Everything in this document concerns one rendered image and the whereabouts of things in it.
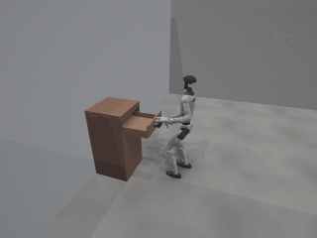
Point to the robot left upper arm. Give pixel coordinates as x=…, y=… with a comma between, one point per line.
x=186, y=108

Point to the humanoid robot torso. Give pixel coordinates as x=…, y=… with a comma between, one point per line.
x=187, y=125

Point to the left robot forearm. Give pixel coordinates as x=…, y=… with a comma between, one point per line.
x=176, y=120

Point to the cabinet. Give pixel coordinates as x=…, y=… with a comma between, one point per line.
x=115, y=154

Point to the left robot hand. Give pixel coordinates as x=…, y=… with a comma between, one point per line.
x=162, y=120

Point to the left robot thigh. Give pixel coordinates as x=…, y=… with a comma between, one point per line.
x=178, y=135

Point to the drawer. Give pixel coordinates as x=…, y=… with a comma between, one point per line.
x=140, y=124

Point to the handle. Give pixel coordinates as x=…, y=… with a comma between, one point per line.
x=158, y=125

